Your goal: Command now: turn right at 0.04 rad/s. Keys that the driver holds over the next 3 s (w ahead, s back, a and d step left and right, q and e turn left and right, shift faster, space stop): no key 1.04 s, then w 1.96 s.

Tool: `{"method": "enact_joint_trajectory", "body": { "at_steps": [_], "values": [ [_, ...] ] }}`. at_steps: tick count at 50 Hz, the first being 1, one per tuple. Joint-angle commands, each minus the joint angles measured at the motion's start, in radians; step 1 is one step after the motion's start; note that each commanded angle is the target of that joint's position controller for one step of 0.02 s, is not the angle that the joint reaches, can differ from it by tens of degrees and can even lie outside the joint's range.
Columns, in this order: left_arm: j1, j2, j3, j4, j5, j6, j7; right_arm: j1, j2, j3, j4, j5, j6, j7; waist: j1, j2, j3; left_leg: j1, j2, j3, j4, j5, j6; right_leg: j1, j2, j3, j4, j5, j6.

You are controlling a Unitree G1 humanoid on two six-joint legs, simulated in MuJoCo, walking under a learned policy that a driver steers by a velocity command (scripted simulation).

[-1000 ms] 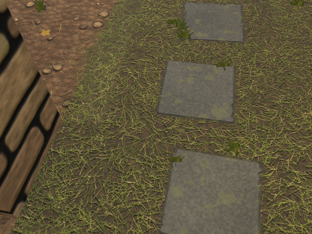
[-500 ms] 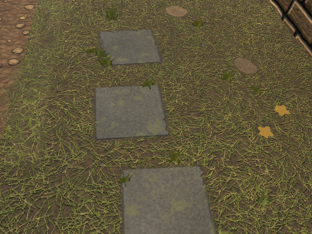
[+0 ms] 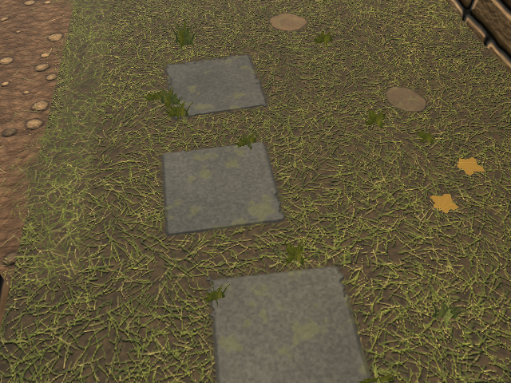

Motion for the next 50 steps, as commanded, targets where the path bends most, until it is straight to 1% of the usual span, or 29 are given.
{"method": "enact_joint_trajectory", "body": {
  "at_steps": [1, 8, 18, 26, 38, 50],
  "values": [
    [-0.005, 0.121, 0.025, -0.046, 0.0, -0.019, 0.005, -0.009, -0.095, -0.024, -0.033, 0.002, -0.01, -0.007, 0.001, -0.034, 0.016, 0.073, 0.023, -0.029, -0.056, 0.089, 0.007, -0.131, -0.058, 0.068, -0.144, 0.053, -0.032],
    [0.015, 0.105, 0.019, -0.002, -0.004, -0.025, 0.007, -0.004, -0.095, -0.026, 0.025, 0.007, -0.01, -0.014, 0.005, -0.01, 0.002, 0.078, 0.026, -0.031, -0.06, 0.105, 0.006, -0.111, -0.039, 0.045, -0.13, 0.084, -0.028],
    [0.045, 0.093, 0.016, 0.079, -0.008, -0.025, 0.014, 0.004, -0.086, -0.025, 0.107, 0.012, -0.004, -0.023, 0.009, -0.007, 0.003, 0.075, 0.025, -0.029, -0.066, 0.119, 0.014, -0.09, -0.021, 0.016, -0.121, 0.131, -0.019],
    [0.068, 0.088, 0.011, 0.142, -0.01, -0.025, 0.02, 0.008, -0.074, -0.022, 0.16, 0.014, 0.001, -0.027, 0.011, -0.004, 0.011, 0.078, 0.02, -0.024, -0.072, 0.126, 0.019, -0.086, -0.014, 0.003, -0.124, 0.146, -0.015],
    [0.1, 0.073, 0.0, 0.218, -0.012, -0.026, 0.024, 0.016, -0.058, -0.015, 0.211, 0.016, 0.007, -0.028, 0.012, 0.0, 0.019, 0.079, 0.014, -0.019, -0.078, 0.127, 0.023, -0.086, -0.01, -0.01, -0.129, 0.148, -0.011],
    [0.129, 0.056, -0.01, 0.266, -0.014, -0.026, 0.025, 0.034, -0.043, -0.007, 0.238, 0.017, 0.009, -0.029, 0.015, -0.001, 0.028, 0.073, 0.009, -0.016, -0.082, 0.12, 0.026, -0.09, -0.008, -0.018, -0.133, 0.142, -0.009]
  ]
}}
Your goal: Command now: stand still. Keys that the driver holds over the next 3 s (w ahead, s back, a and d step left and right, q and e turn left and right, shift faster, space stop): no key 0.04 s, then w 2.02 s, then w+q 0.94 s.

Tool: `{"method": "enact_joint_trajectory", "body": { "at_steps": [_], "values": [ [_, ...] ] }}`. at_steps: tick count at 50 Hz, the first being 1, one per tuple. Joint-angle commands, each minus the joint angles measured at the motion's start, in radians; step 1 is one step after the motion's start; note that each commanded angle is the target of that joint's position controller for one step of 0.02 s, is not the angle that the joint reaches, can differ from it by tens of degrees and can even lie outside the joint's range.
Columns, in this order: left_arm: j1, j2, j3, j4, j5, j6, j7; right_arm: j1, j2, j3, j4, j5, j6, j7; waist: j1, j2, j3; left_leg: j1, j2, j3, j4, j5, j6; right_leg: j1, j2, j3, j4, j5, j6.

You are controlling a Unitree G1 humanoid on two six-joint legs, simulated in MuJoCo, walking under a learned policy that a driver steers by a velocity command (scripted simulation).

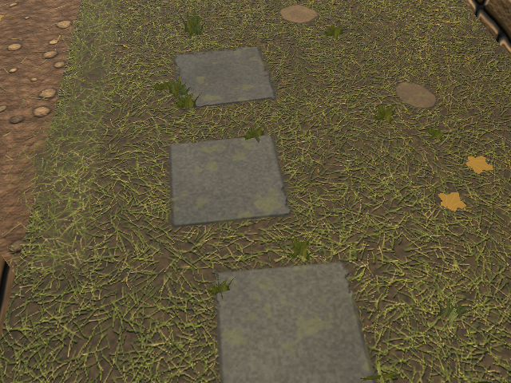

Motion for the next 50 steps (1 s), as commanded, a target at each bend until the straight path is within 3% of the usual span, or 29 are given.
{"method": "enact_joint_trajectory", "body": {
  "at_steps": [1, 2, 4, 7, 11, 14, 16, 17, 18, 19, 20, 21, 22, 23, 24, 26, 29, 31, 34, 36, 37, 38, 39, 40, 41, 42, 43, 45, 50],
  "values": [
    [0.067, 0.089, 0.014, -0.009, 0.0, -0.005, 0.003, 0.035, -0.098, -0.013, -0.019, 0.0, -0.006, -0.003, 0.0, 0.002, 0.012, 0.069, 0.01, -0.007, -0.077, 0.12, 0.021, -0.109, -0.004, -0.008, -0.102, 0.131, -0.015],
    [0.069, 0.088, 0.013, -0.006, -0.001, -0.005, 0.003, 0.037, -0.097, -0.013, -0.017, 0.0, -0.006, -0.003, 0.0, 0.001, 0.013, 0.069, 0.01, -0.006, -0.077, 0.119, 0.021, -0.109, -0.004, -0.008, -0.102, 0.13, -0.015],
    [0.094, 0.087, 0.015, 0.009, -0.008, -0.001, 0.006, 0.063, -0.096, -0.014, -0.002, 0.007, -0.002, -0.005, 0.001, -0.001, 0.003, 0.057, -0.021, 0.019, -0.063, -0.176, 0.034, -0.121, 0.021, -0.028, -0.093, -0.131, -0.036],
    [0.087, 0.104, 0.022, -0.015, -0.018, -0.015, 0.009, 0.059, -0.106, -0.019, -0.019, 0.016, -0.02, -0.004, 0.007, 0.002, 0.116, -0.067, 0.001, -0.029, -0.067, -0.484, 0.078, -0.226, -0.011, 0.021, -0.092, -0.426, -0.092],
    [0.129, 0.107, 0.028, -0.018, -0.031, -0.057, -0.007, 0.074, -0.08, -0.017, -0.033, 0.024, -0.075, 0.019, 0.016, -0.046, 0.113, -0.104, 0.005, -0.044, 0.003, -0.38, 0.096, -0.184, -0.071, 0.118, -0.115, -0.405, -0.141],
    [0.196, 0.153, 0.042, -0.01, -0.041, -0.076, -0.019, 0.025, -0.049, -0.009, -0.067, 0.028, -0.113, 0.038, 0.04, -0.146, 0.121, -0.208, -0.043, 0.032, 0.139, -0.222, 0.088, -0.061, -0.175, 0.305, -0.217, -0.406, -0.211],
    [0.165, 0.181, 0.049, -0.024, -0.043, -0.081, -0.024, 0.056, -0.045, -0.006, -0.073, 0.034, -0.139, 0.05, 0.003, -0.19, 0.137, -0.202, -0.034, 0.038, 0.138, -0.14, 0.108, -0.041, -0.247, 0.393, -0.211, -0.233, -0.24],
    [0.116, 0.171, 0.047, -0.045, -0.04, -0.084, -0.026, 0.122, -0.059, -0.012, -0.053, 0.033, -0.146, 0.055, -0.037, -0.164, 0.121, -0.1, -0.035, 0.027, 0.083, -0.097, 0.115, -0.081, -0.219, 0.33, -0.138, -0.066, -0.217],
    [0.017, 0.153, 0.042, -0.088, -0.035, -0.091, -0.028, 0.257, -0.1, -0.029, -0.006, 0.035, -0.152, 0.062, -0.104, -0.076, 0.078, 0.089, -0.025, -0.033, 0.016, 0.023, 0.135, -0.187, -0.12, 0.177, 0.025, 0.149, -0.161],
    [-0.062, 0.108, 0.032, -0.138, -0.024, -0.109, -0.033, 0.457, -0.218, -0.07, 0.055, 0.037, -0.151, 0.064, -0.174, 0.179, 0.001, 0.405, 0.1, -0.296, -0.101, 0.158, 0.206, -0.434, 0.037, -0.037, 0.415, 0.326, -0.067],
    [-0.038, 0.078, 0.025, -0.141, -0.024, -0.129, -0.035, 0.545, -0.228, -0.066, 0.067, 0.018, -0.141, 0.067, -0.173, 0.353, -0.071, 0.577, 0.313, -0.619, -0.224, 0.32, 0.289, -0.662, 0.086, -0.033, 0.713, -0.152, -0.035],
    [-0.075, 0.104, 0.028, -0.158, -0.044, -0.139, -0.044, 0.46, -0.144, -0.036, 0.041, 0.004, -0.14, 0.065, -0.125, 0.197, -0.011, 0.536, 0.353, -0.632, -0.221, 0.305, 0.299, -0.758, 0.023, 0.049, 0.844, -0.22, -0.066],
    [-0.115, 0.098, 0.027, -0.172, -0.062, -0.139, -0.052, 0.4, -0.116, -0.025, 0.016, -0.004, -0.137, 0.061, -0.101, 0.119, 0.037, 0.513, 0.343, -0.541, -0.221, 0.31, 0.298, -0.832, -0.018, 0.043, 0.921, -0.186, -0.088],
    [-0.15, 0.093, 0.027, -0.191, -0.064, -0.14, -0.055, 0.37, -0.109, -0.014, 0.01, -0.001, -0.132, 0.06, -0.082, 0.056, 0.08, 0.493, 0.326, -0.45, -0.252, 0.319, 0.283, -0.894, -0.06, 0.021, 0.902, -0.127, -0.098],
    [-0.166, 0.098, 0.035, -0.2, -0.048, -0.136, -0.055, 0.343, -0.088, -0.001, 0.005, 0.001, -0.124, 0.058, -0.061, 0.034, 0.083, 0.456, 0.297, -0.367, -0.281, 0.335, 0.247, -0.876, -0.099, 0.004, 0.839, -0.066, -0.102],
    [-0.156, 0.073, 0.033, -0.209, -0.037, -0.121, -0.067, 0.311, -0.065, 0.012, -0.011, 0.0, -0.101, 0.045, -0.028, 0.06, 0.089, 0.339, 0.225, -0.238, -0.352, 0.317, 0.201, -0.771, -0.116, -0.041, 0.711, 0.018, -0.079],
    [-0.265, 0.037, 0.014, -0.264, -0.021, -0.11, -0.076, 0.231, -0.125, 0.007, -0.058, -0.003, -0.096, 0.016, -0.015, 0.073, 0.11, 0.064, 0.125, -0.067, -0.437, 0.273, 0.172, -0.474, -0.073, -0.104, 0.323, 0.269, -0.033],
    [-0.336, 0.062, 0.018, -0.297, -0.025, -0.1, -0.075, 0.279, -0.185, -0.01, -0.051, 0.01, -0.107, 0.009, -0.024, 0.107, 0.103, 0.053, 0.159, -0.076, -0.494, 0.245, 0.182, -0.354, -0.041, -0.112, 0.189, 0.344, -0.028],
    [-0.362, 0.126, 0.037, -0.318, -0.032, -0.097, -0.077, 0.298, -0.187, -0.023, -0.044, 0.023, -0.104, 0.009, 0.001, 0.098, 0.103, 0.221, 0.212, -0.07, -0.428, 0.389, 0.162, -0.346, -0.026, -0.088, 0.054, 0.35, -0.067],
    [-0.231, 0.176, 0.066, -0.285, -0.034, -0.097, -0.075, 0.287, -0.201, -0.033, -0.05, 0.002, -0.085, 0.014, 0.076, 0.124, -0.013, 0.312, 0.218, -0.04, -0.216, 0.753, 0.132, -0.196, 0.019, -0.111, 0.077, 0.28, -0.106],
    [-0.071, 0.21, 0.088, -0.235, -0.039, -0.093, -0.072, 0.282, -0.186, -0.029, -0.057, -0.008, -0.073, 0.017, 0.151, 0.124, -0.106, 0.277, 0.182, -0.009, -0.011, 0.855, 0.11, -0.011, 0.047, -0.132, 0.083, 0.247, -0.135],
    [0.093, 0.263, 0.105, -0.197, -0.033, -0.087, -0.065, 0.281, -0.155, -0.014, -0.083, -0.019, -0.068, 0.021, 0.211, 0.058, -0.219, 0.065, 0.138, 0.008, 0.291, 0.641, 0.083, 0.275, -0.09, 0.028, 0.101, 0.193, -0.189],
    [0.192, 0.353, 0.121, -0.162, -0.008, -0.088, -0.074, 0.433, 0.02, 0.031, -0.094, -0.007, -0.087, 0.036, 0.125, -0.266, -0.42, -0.277, -0.068, -0.008, 0.716, -0.041, 0.025, 0.582, -0.366, 0.574, -0.065, -0.139, -0.372],
    [0.153, 0.259, 0.093, -0.162, -0.012, -0.09, -0.078, 0.376, -0.056, 0.015, -0.086, 0.016, -0.12, 0.046, 0.138, -0.23, -0.401, -0.376, -0.065, -0.148, 0.866, -0.28, 0.053, 0.526, -0.37, 0.789, -0.256, -0.236, -0.344],
    [0.042, 0.216, 0.078, -0.172, -0.016, -0.098, -0.079, 0.257, -0.136, -0.008, -0.137, 0.047, -0.138, 0.049, 0.108, -0.188, -0.21, -0.473, -0.008, -0.123, 0.908, -0.221, 0.075, 0.371, -0.355, 0.639, -0.265, -0.208, -0.29],
    [-0.061, 0.189, 0.067, -0.196, -0.013, -0.104, -0.081, 0.176, -0.158, -0.01, -0.162, 0.046, -0.145, 0.042, 0.077, -0.071, -0.134, -0.434, 0.052, -0.101, 0.862, -0.122, 0.087, 0.199, -0.322, 0.488, -0.278, -0.082, -0.263],
    [-0.121, 0.17, 0.061, -0.2, -0.002, -0.11, -0.086, 0.147, -0.154, -0.018, -0.168, 0.032, -0.14, 0.033, 0.041, -0.025, -0.083, -0.382, 0.093, -0.086, 0.798, -0.057, 0.086, 0.054, -0.283, 0.366, -0.3, 0.043, -0.247],
    [-0.157, 0.133, 0.051, -0.186, 0.007, -0.118, -0.091, 0.198, -0.12, -0.024, -0.157, 0.021, -0.109, 0.026, -0.021, -0.075, -0.071, -0.269, 0.137, -0.091, 0.71, -0.015, 0.083, -0.077, -0.219, 0.23, -0.347, 0.111, -0.236],
    [-0.055, 0.19, 0.062, -0.134, 0.002, -0.12, -0.06, 0.052, -0.126, -0.034, -0.218, 0.001, -0.086, 0.018, -0.007, -0.04, 0.013, -0.411, 0.161, -0.063, 0.488, 0.136, 0.03, -0.1, -0.217, 0.139, -0.428, 0.161, -0.273]
  ]
}}
Over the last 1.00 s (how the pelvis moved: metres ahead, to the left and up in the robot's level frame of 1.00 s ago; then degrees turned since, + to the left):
0.00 0.00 0.00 0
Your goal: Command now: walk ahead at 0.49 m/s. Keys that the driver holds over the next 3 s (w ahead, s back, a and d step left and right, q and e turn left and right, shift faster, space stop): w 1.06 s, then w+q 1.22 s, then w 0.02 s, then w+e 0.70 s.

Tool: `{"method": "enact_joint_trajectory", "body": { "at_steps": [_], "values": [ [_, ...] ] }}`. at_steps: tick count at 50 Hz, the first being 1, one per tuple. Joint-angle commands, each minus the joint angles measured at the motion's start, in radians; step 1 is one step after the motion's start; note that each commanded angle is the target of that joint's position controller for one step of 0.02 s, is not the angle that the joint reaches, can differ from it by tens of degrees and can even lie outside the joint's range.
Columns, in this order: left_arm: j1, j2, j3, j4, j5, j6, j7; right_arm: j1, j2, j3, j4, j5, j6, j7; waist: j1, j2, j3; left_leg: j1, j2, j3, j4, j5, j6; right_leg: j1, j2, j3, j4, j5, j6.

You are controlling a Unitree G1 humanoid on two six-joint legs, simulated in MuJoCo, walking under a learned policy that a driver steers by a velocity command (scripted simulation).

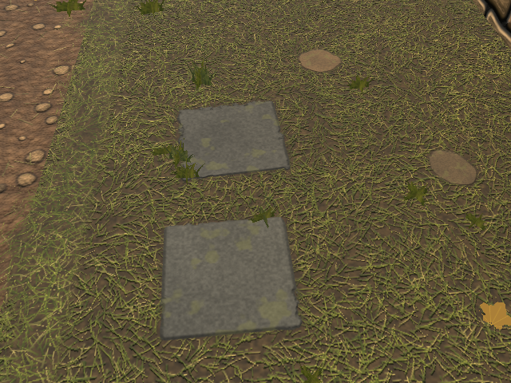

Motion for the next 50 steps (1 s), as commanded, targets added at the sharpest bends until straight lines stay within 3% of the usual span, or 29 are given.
{"method": "enact_joint_trajectory", "body": {
  "at_steps": [1, 6, 11, 13, 14, 15, 16, 17, 18, 19, 20, 21, 23, 25, 27, 33, 38, 41, 42, 43, 44, 45, 46, 47, 48, 49, 50],
  "values": [
    [-0.04, 0.15, 0.028, -0.055, -0.002, -0.017, 0.024, 0.021, -0.054, -0.017, -0.043, -0.011, 0.003, -0.003, -0.044, -0.074, 0.044, -0.062, 0.044, -0.028, -0.135, 0.152, -0.029, -0.051, -0.292, 0.241, -0.236, -0.01, -0.169],
    [0.046, 0.171, 0.029, -0.03, -0.018, -0.001, 0.041, -0.155, -0.03, -0.007, -0.089, -0.002, -0.012, 0.017, 0.017, -0.078, 0.06, -0.024, -0.011, 0.029, -0.424, 0.326, -0.044, 0.021, -0.266, 0.15, -0.226, 0.034, -0.128],
    [0.108, 0.182, 0.038, 0.004, -0.026, 0.024, 0.043, -0.248, -0.047, -0.002, -0.138, 0.008, -0.023, 0.047, 0.036, -0.085, 0.078, -0.031, -0.034, 0.026, -0.547, 0.223, -0.014, 0.186, -0.329, 0.155, -0.139, 0.07, -0.111],
    [0.091, 0.196, 0.044, 0.001, -0.026, 0.035, 0.044, -0.204, -0.074, -0.01, -0.138, 0.009, -0.029, 0.053, 0.001, -0.109, 0.051, 0.052, -0.058, 0.045, -0.574, 0.144, 0.013, 0.223, -0.346, 0.162, -0.074, 0.181, -0.093],
    [0.065, 0.2, 0.044, -0.005, -0.025, 0.041, 0.043, -0.128, -0.1, -0.024, -0.12, 0.008, -0.032, 0.053, -0.05, -0.117, 0.006, 0.169, -0.09, 0.074, -0.594, 0.122, 0.034, 0.22, -0.324, 0.138, 0.022, 0.351, -0.075],
    [0.058, 0.175, 0.035, -0.012, -0.017, 0.046, 0.043, 0.04, -0.148, -0.051, -0.069, 0.007, -0.033, 0.047, -0.123, -0.1, -0.099, 0.393, -0.114, 0.091, -0.595, 0.123, 0.064, 0.17, -0.265, 0.092, 0.222, 0.471, -0.048],
    [0.071, 0.13, 0.013, -0.041, 0.004, 0.045, 0.043, 0.234, -0.233, -0.074, -0.031, -0.005, -0.031, 0.038, -0.182, 0.02, -0.266, 0.706, 0.073, -0.124, -0.575, 0.122, 0.133, -0.03, -0.197, 0.035, 0.556, 0.253, -0.008],
    [0.19, -0.004, -0.022, -0.042, -0.004, 0.02, 0.032, 0.29, -0.293, -0.086, -0.002, -0.009, -0.024, 0.047, -0.111, 0.299, -0.367, 1.016, 0.265, -0.608, -0.715, -0.103, 0.28, -0.435, -0.004, 0.052, 0.879, -0.371, 0.052],
    [0.129, 0.111, 0.002, -0.033, -0.029, -0.004, 0.03, 0.272, -0.187, -0.056, -0.015, -0.007, -0.029, 0.049, -0.144, 0.18, -0.337, 0.992, 0.249, -0.669, -0.787, -0.191, 0.245, -0.543, -0.053, 0.191, 1.0, -0.431, 0.031],
    [0.034, 0.165, 0.016, -0.064, -0.051, -0.019, 0.026, 0.181, -0.144, -0.042, -0.034, -0.007, -0.033, 0.046, -0.13, 0.121, -0.208, 0.875, 0.222, -0.518, -0.793, -0.129, 0.201, -0.6, -0.106, 0.177, 1.01, -0.338, 0.01],
    [-0.016, 0.162, 0.016, -0.074, -0.047, -0.022, 0.033, 0.095, -0.125, -0.033, -0.055, -0.011, -0.033, 0.047, -0.099, 0.035, -0.14, 0.737, 0.188, -0.398, -0.812, 0.001, 0.185, -0.562, -0.161, 0.146, 0.97, -0.242, 0.011],
    [-0.042, 0.153, 0.021, -0.076, -0.03, -0.017, 0.038, 0.049, -0.101, -0.028, -0.061, -0.018, -0.033, 0.05, -0.075, 0.008, -0.087, 0.625, 0.155, -0.316, -0.842, 0.09, 0.181, -0.524, -0.192, 0.14, 0.91, -0.182, 0.016],
    [-0.013, 0.116, 0.023, -0.069, -0.025, 0.008, 0.037, 0.034, -0.067, -0.018, -0.051, -0.025, -0.036, 0.054, -0.031, 0.039, -0.067, 0.527, 0.104, -0.215, -0.897, 0.161, 0.174, -0.432, -0.223, 0.139, 0.842, -0.124, 0.024],
    [-0.021, 0.092, 0.022, -0.072, -0.021, 0.026, 0.039, 0.063, -0.088, -0.024, -0.033, -0.019, -0.04, 0.049, -0.02, 0.029, -0.037, 0.495, 0.096, -0.157, -0.931, 0.23, 0.188, -0.446, -0.23, 0.125, 0.784, -0.09, 0.041],
    [-0.09, 0.093, 0.024, -0.096, -0.012, 0.032, 0.041, 0.095, -0.111, -0.03, -0.017, -0.018, -0.037, 0.038, -0.03, 0.007, -0.006, 0.505, 0.097, -0.123, -0.954, 0.275, 0.194, -0.513, -0.233, 0.119, 0.688, -0.009, 0.062],
    [-0.297, 0.063, 0.013, -0.155, -0.015, 0.019, 0.026, 0.176, -0.121, -0.029, 0.021, -0.007, -0.021, 0.015, -0.087, 0.017, 0.045, 0.525, 0.049, -0.011, -0.982, 0.244, 0.154, -0.486, -0.185, 0.066, 0.343, 0.25, 0.075],
    [-0.412, 0.073, 0.008, -0.204, -0.025, 0.007, -0.001, 0.243, -0.13, -0.038, 0.066, 0.001, 0.001, 0.009, -0.109, 0.02, 0.084, 0.685, 0.116, -0.017, -0.923, 0.276, 0.148, -0.519, -0.165, 0.07, 0.226, 0.189, 0.043],
    [-0.355, 0.112, 0.022, -0.201, -0.025, -0.001, -0.012, 0.211, -0.151, -0.048, 0.064, 0.003, 0.015, 0.003, -0.056, 0.046, 0.037, 0.744, 0.138, -0.014, -0.821, 0.493, 0.123, -0.4, -0.127, 0.043, 0.197, 0.08, 0.004],
    [-0.267, 0.138, 0.038, -0.177, -0.024, -0.002, -0.01, 0.189, -0.156, -0.049, 0.059, 0.002, 0.021, 0.002, -0.004, 0.058, -0.02, 0.734, 0.117, 0.007, -0.718, 0.662, 0.107, -0.264, -0.091, 0.011, 0.187, 0.067, -0.016],
    [-0.097, 0.183, 0.063, -0.122, -0.022, 0.0, -0.003, 0.179, -0.134, -0.04, 0.052, -0.002, 0.026, 0.002, 0.072, 0.043, -0.12, 0.663, 0.062, 0.045, -0.523, 0.714, 0.079, -0.029, -0.076, 0.004, 0.188, 0.087, -0.045],
    [0.089, 0.258, 0.084, -0.084, -0.009, 0.003, 0.007, 0.196, -0.103, -0.024, 0.027, -0.02, 0.026, 0.001, 0.122, -0.077, -0.27, 0.433, -0.004, 0.087, -0.199, 0.412, 0.044, 0.292, -0.266, 0.226, 0.216, 0.092, -0.111],
    [0.137, 0.303, 0.091, -0.06, -0.01, 0.007, 0.001, 0.329, 0.042, 0.015, 0.031, -0.014, 0.003, 0.016, 0.042, -0.343, -0.393, 0.038, -0.197, 0.037, 0.13, -0.313, -0.016, 0.601, -0.472, 0.715, 0.084, -0.138, -0.269],
    [0.114, 0.207, 0.063, -0.069, -0.019, 0.005, 0.0, 0.252, -0.066, -0.007, 0.036, 0.01, -0.022, 0.02, 0.082, -0.235, -0.348, -0.072, -0.154, -0.095, 0.243, -0.375, 0.007, 0.567, -0.446, 0.766, 0.004, -0.24, -0.227],
    [0.024, 0.171, 0.052, -0.085, -0.02, 0.001, 0.004, 0.153, -0.12, -0.023, 0.001, 0.033, -0.037, 0.022, 0.066, -0.194, -0.206, -0.133, -0.104, -0.073, 0.251, -0.287, 0.024, 0.434, -0.42, 0.616, -0.015, -0.193, -0.183],
    [-0.061, 0.152, 0.044, -0.104, -0.014, -0.001, 0.004, 0.101, -0.12, -0.024, -0.01, 0.03, -0.042, 0.015, 0.032, -0.103, -0.13, -0.094, -0.048, -0.044, 0.205, -0.187, 0.025, 0.28, -0.387, 0.502, -0.042, -0.08, -0.161],
    [-0.108, 0.126, 0.037, -0.109, -0.004, -0.004, 0.001, 0.078, -0.114, -0.031, -0.012, 0.013, -0.037, 0.008, 0.003, -0.078, -0.075, -0.05, -0.016, -0.036, 0.148, -0.129, 0.019, 0.156, -0.356, 0.419, -0.07, 0.011, -0.154],
    [-0.125, 0.105, 0.03, -0.106, 0.007, -0.008, 0.0, 0.1, -0.097, -0.034, -0.009, 0.008, -0.025, 0.007, -0.03, -0.1, -0.068, 0.017, 0.011, -0.044, 0.112, -0.092, 0.019, 0.083, -0.328, 0.362, -0.098, 0.054, -0.144]
  ]
}}
Over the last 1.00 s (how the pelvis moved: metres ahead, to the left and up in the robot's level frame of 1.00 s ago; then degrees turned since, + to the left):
0.38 -0.04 0.01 0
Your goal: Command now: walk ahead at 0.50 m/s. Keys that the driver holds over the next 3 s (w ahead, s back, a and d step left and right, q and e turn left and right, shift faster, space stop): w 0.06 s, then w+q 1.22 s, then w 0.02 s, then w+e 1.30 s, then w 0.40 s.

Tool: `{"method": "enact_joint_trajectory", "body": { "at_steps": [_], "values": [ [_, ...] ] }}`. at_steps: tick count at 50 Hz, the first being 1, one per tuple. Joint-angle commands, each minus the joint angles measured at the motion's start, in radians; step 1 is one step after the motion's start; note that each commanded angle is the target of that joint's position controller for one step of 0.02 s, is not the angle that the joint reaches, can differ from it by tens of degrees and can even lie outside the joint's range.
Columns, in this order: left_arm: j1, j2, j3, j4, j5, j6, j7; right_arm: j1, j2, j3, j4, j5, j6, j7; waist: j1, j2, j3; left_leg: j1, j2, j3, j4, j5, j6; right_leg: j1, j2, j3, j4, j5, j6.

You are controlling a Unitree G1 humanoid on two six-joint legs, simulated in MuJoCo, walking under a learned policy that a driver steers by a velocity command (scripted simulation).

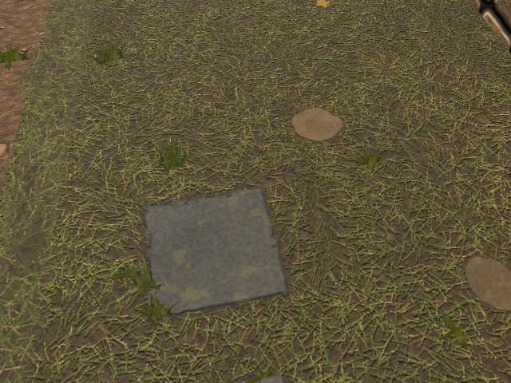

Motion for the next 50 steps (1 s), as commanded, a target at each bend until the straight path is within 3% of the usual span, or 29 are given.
{"method": "enact_joint_trajectory", "body": {
  "at_steps": [1, 2, 5, 11, 16, 18, 19, 20, 21, 22, 23, 24, 25, 26, 27, 28, 29, 32, 35, 38, 42, 44, 45, 46, 47, 48, 49, 50],
  "values": [
    [0.034, 0.08, 0.014, -0.025, 0.014, -0.015, -0.001, 0.015, -0.083, -0.029, -0.061, -0.005, -0.003, -0.008, -0.004, -0.095, -0.083, -0.211, 0.112, -0.051, -0.008, 0.104, 0.004, 0.225, -0.268, 0.331, -0.296, 0.081, -0.161],
    [0.046, 0.088, 0.015, -0.015, 0.009, -0.018, 0.0, 0.021, -0.065, -0.028, -0.06, -0.005, 0.007, -0.009, -0.012, -0.095, -0.071, -0.205, 0.118, -0.043, -0.039, 0.112, -0.002, 0.197, -0.262, 0.299, -0.317, 0.1, -0.168],
    [0.088, 0.131, 0.027, 0.009, 0.012, -0.02, 0.02, -0.057, -0.065, -0.03, -0.086, -0.01, 0.024, -0.011, -0.004, -0.074, -0.021, -0.3, 0.131, -0.039, -0.158, 0.232, -0.03, 0.197, -0.264, 0.221, -0.363, 0.154, -0.172],
    [0.145, 0.141, 0.024, 0.036, 0.011, -0.015, 0.043, -0.224, -0.042, -0.02, -0.137, -0.005, 0.017, 0.012, 0.053, -0.072, 0.019, -0.304, 0.079, -0.008, -0.455, 0.512, -0.022, 0.248, -0.228, 0.039, -0.392, 0.192, -0.106],
    [0.213, 0.148, 0.027, 0.07, 0.003, 0.01, 0.047, -0.345, -0.03, -0.007, -0.206, -0.003, 0.016, 0.044, 0.092, -0.054, 0.061, -0.377, 0.051, 0.027, -0.567, 0.45, 0.006, 0.445, -0.289, -0.024, -0.332, 0.288, -0.093],
    [0.201, 0.165, 0.032, 0.066, -0.001, 0.026, 0.053, -0.356, -0.039, -0.009, -0.233, -0.002, 0.015, 0.06, 0.076, -0.069, 0.055, -0.36, 0.029, 0.063, -0.584, 0.355, 0.028, 0.501, -0.311, -0.047, -0.261, 0.447, -0.078],
    [0.181, 0.181, 0.037, 0.057, -0.003, 0.033, 0.057, -0.336, -0.054, -0.016, -0.241, -0.003, 0.016, 0.066, 0.054, -0.088, 0.03, -0.304, 0.002, 0.095, -0.583, 0.303, 0.045, 0.512, -0.313, -0.064, -0.2, 0.619, -0.066],
    [0.168, 0.198, 0.042, 0.048, -0.004, 0.04, 0.063, -0.29, -0.076, -0.027, -0.24, -0.004, 0.019, 0.069, 0.023, -0.112, -0.014, -0.221, -0.034, 0.129, -0.572, 0.252, 0.062, 0.518, -0.313, -0.08, -0.112, 0.803, -0.054],
    [0.153, 0.206, 0.044, 0.038, -0.002, 0.05, 0.069, -0.179, -0.111, -0.048, -0.22, -0.004, 0.022, 0.069, -0.039, -0.121, -0.078, -0.076, -0.076, 0.152, -0.582, 0.235, 0.087, 0.494, -0.298, -0.102, 0.042, 0.923, -0.037],
    [0.139, 0.2, 0.039, 0.025, -0.003, 0.054, 0.074, -0.015, -0.169, -0.08, -0.182, -0.002, 0.024, 0.059, -0.122, -0.093, -0.162, 0.174, -0.095, 0.12, -0.64, 0.291, 0.127, 0.375, -0.257, -0.123, 0.265, 0.857, -0.002],
    [0.161, 0.158, 0.021, -0.005, 0.021, 0.04, 0.073, 0.127, -0.266, -0.108, -0.159, -0.003, 0.035, 0.034, -0.148, 0.077, -0.277, 0.484, 0.108, -0.191, -0.641, 0.32, 0.201, 0.1, -0.19, -0.134, 0.602, 0.417, 0.039],
    [0.227, 0.037, -0.017, -0.041, 0.019, 0.0, 0.048, 0.085, -0.292, -0.103, -0.184, -0.001, 0.028, 0.038, -0.052, 0.26, -0.386, 0.775, 0.319, -0.773, -0.818, 0.169, 0.405, -0.307, 0.041, 0.024, 0.925, -0.404, 0.087],
    [0.124, 0.138, 0.006, -0.055, -0.016, -0.044, 0.029, 0.101, -0.212, -0.08, -0.183, -0.011, 0.026, 0.038, -0.111, 0.138, -0.375, 0.771, 0.291, -0.733, -0.87, 0.126, 0.352, -0.417, -0.026, 0.185, 0.966, -0.384, 0.054],
    [0.047, 0.159, 0.011, -0.083, -0.043, -0.063, 0.023, 0.057, -0.163, -0.069, -0.192, -0.014, 0.02, 0.034, -0.105, 0.087, -0.248, 0.657, 0.251, -0.567, -0.87, 0.182, 0.306, -0.453, -0.071, 0.168, 0.922, -0.305, 0.03],
    [0.028, 0.143, 0.01, -0.082, -0.032, -0.066, 0.028, -0.013, -0.143, -0.062, -0.206, -0.015, 0.014, 0.036, -0.054, -0.033, -0.155, 0.486, 0.206, -0.451, -0.886, 0.29, 0.276, -0.408, -0.115, 0.16, 0.818, -0.236, 0.03],
    [0.024, 0.154, 0.022, -0.076, -0.007, -0.057, 0.037, -0.067, -0.111, -0.052, -0.223, -0.017, 0.012, 0.035, -0.021, -0.051, -0.115, 0.367, 0.172, -0.371, -0.902, 0.377, 0.255, -0.34, -0.145, 0.154, 0.725, -0.202, 0.04],
    [0.042, 0.15, 0.026, -0.079, 0.001, -0.041, 0.038, -0.09, -0.106, -0.047, -0.237, -0.024, 0.012, 0.031, 0.009, -0.029, -0.097, 0.284, 0.152, -0.344, -0.926, 0.421, 0.254, -0.28, -0.157, 0.156, 0.69, -0.183, 0.052],
    [0.029, 0.116, 0.025, -0.103, 0.017, -0.01, 0.045, -0.07, -0.146, -0.056, -0.241, -0.017, 0.01, 0.015, 0.027, -0.004, -0.065, 0.167, 0.122, -0.277, -0.966, 0.493, 0.261, -0.251, -0.151, 0.129, 0.542, -0.118, 0.104],
    [-0.093, 0.094, 0.017, -0.147, 0.02, -0.006, 0.047, -0.026, -0.173, -0.065, -0.237, -0.01, 0.016, -0.003, -0.01, 0.016, -0.035, 0.119, 0.069, -0.216, -0.964, 0.461, 0.218, -0.244, -0.115, 0.115, 0.305, 0.083, 0.131],
    [-0.189, 0.076, 0.008, -0.182, 0.009, -0.014, 0.037, 0.019, -0.173, -0.066, -0.227, -0.007, 0.025, -0.007, -0.053, 0.049, -0.03, 0.096, 0.041, -0.208, -0.944, 0.371, 0.171, -0.163, -0.063, 0.103, 0.113, 0.245, 0.125],
    [-0.237, 0.119, 0.017, -0.219, -0.003, -0.028, 0.022, 0.065, -0.16, -0.065, -0.211, 0.001, 0.035, -0.012, -0.064, 0.069, -0.035, 0.208, 0.085, -0.312, -0.855, 0.311, 0.154, -0.145, -0.046, 0.142, 0.011, 0.205, 0.103],
    [-0.208, 0.145, 0.026, -0.219, -0.006, -0.041, 0.016, 0.058, -0.165, -0.067, -0.218, -0.004, 0.043, -0.018, -0.039, 0.094, -0.042, 0.255, 0.107, -0.369, -0.793, 0.335, 0.145, -0.103, -0.042, 0.146, -0.011, 0.113, 0.08],
    [-0.151, 0.155, 0.032, -0.205, -0.006, -0.047, 0.016, 0.044, -0.159, -0.066, -0.225, -0.005, 0.046, -0.019, -0.006, 0.109, -0.058, 0.256, 0.097, -0.379, -0.749, 0.369, 0.133, -0.029, -0.036, 0.131, -0.04, 0.094, 0.061],
    [-0.049, 0.184, 0.047, -0.182, 0.004, -0.053, 0.021, 0.03, -0.132, -0.055, -0.238, -0.008, 0.046, -0.017, 0.045, 0.102, -0.122, 0.225, 0.048, -0.353, -0.642, 0.421, 0.104, 0.134, -0.057, 0.134, -0.057, 0.101, 0.028],
    [0.109, 0.238, 0.062, -0.166, 0.019, -0.054, 0.029, 0.019, -0.08, -0.034, -0.262, -0.022, 0.042, -0.013, 0.114, 0.019, -0.257, 0.099, -0.014, -0.273, -0.38, 0.32, 0.066, 0.396, -0.212, 0.272, -0.026, 0.063, -0.036],
    [0.215, 0.313, 0.083, -0.131, 0.026, -0.038, 0.029, 0.169, -0.019, -0.016, -0.287, 0.007, 0.032, -0.011, 0.059, -0.322, -0.397, -0.266, -0.152, -0.142, -0.056, -0.149, -0.006, 0.746, -0.443, 0.72, -0.093, -0.125, -0.201],
    [0.201, 0.224, 0.064, -0.141, 0.001, -0.031, 0.023, 0.173, -0.118, -0.028, -0.267, 0.017, 0.031, -0.014, 0.072, -0.278, -0.353, -0.403, -0.073, -0.163, 0.094, -0.205, -0.015, 0.731, -0.467, 0.843, -0.15, -0.338, -0.195],
    [0.153, 0.157, 0.046, -0.159, -0.001, -0.024, 0.027, 0.071, -0.181, -0.046, -0.276, 0.012, 0.037, -0.014, 0.097, -0.171, -0.216, -0.442, -0.036, -0.151, 0.136, -0.113, -0.022, 0.605, -0.423, 0.688, -0.169, -0.34, -0.146]
  ]
}}
Over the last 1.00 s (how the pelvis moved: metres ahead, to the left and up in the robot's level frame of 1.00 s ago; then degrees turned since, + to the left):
0.57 0.02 -0.01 0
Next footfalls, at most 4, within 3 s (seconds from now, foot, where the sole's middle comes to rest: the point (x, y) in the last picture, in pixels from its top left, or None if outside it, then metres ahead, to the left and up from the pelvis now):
0.44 left None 0.41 0.16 -0.77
0.94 right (253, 285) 0.74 0.05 -0.77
1.46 left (121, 269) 0.80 0.44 -0.77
1.98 right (153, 171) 1.19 0.40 -0.77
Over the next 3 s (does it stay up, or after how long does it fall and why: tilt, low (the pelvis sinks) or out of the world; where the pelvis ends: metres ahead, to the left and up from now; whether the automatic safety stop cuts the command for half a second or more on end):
stays up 1.54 0.52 -0.01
